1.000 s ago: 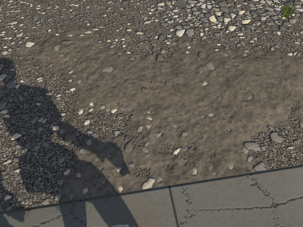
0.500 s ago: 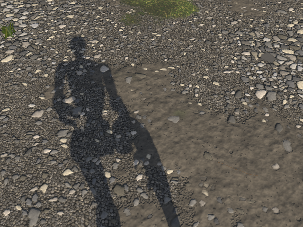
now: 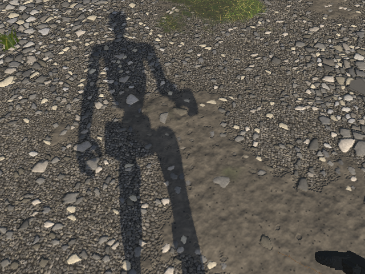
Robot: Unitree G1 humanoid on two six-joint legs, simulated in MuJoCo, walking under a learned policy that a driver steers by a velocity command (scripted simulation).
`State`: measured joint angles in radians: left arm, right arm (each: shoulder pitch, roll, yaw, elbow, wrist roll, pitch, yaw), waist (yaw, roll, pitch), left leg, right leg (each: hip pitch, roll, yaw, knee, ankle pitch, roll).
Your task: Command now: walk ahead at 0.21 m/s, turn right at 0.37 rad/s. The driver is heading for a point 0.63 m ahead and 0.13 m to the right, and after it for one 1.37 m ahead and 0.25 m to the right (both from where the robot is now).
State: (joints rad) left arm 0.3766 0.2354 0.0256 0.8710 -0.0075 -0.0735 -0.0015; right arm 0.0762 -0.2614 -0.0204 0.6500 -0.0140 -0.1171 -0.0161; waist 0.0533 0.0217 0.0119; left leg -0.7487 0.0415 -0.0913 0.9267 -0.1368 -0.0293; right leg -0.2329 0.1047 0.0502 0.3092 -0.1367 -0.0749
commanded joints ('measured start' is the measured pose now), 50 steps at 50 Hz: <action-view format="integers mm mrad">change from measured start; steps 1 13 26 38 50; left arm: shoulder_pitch -74 -16 -48 -159 -168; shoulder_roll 209 192 139 175 109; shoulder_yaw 60 76 72 73 45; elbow -101 -178 -249 -327 -293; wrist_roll -26 -12 7 -1 10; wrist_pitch -8 104 122 84 49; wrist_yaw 19 46 -4 42 13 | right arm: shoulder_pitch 29 38 23 16 225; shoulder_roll -34 -75 -149 -89 -100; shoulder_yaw -7 -43 -90 -89 -71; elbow -52 -77 2 -5 70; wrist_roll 7 -1 32 11 29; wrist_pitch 21 85 119 109 29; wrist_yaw -15 -31 -35 -33 32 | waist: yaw -58 -52 -10 -44 -101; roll -93 70 115 -165 -54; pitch -129 -198 -153 -122 -40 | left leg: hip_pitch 343 641 421 75 659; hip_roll -92 281 224 -38 49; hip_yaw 43 -286 46 33 -42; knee -263 -563 -519 56 -522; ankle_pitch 205 195 -6 -128 -220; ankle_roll -33 274 183 -44 139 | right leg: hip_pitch -148 -477 8 65 -233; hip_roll -167 -117 -98 -262 -195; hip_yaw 123 45 -114 295 226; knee -21 1003 284 11 212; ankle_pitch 516 -376 -102 -141 -406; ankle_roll -125 164 39 -121 -55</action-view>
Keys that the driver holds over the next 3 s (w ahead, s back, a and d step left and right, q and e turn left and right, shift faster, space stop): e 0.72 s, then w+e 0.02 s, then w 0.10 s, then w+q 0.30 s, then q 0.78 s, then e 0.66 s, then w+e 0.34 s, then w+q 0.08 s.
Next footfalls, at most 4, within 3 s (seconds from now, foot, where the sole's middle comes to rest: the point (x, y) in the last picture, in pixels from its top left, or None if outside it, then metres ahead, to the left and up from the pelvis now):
0.16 left None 0.26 0.11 -0.78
0.54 right None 0.12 -0.12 -0.78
1.00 left None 0.23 0.08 -0.78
1.38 right None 0.37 -0.22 -0.78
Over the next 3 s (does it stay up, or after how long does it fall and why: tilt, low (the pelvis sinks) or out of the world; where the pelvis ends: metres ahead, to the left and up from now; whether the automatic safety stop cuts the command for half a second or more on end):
stays up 0.37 -0.13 -0.02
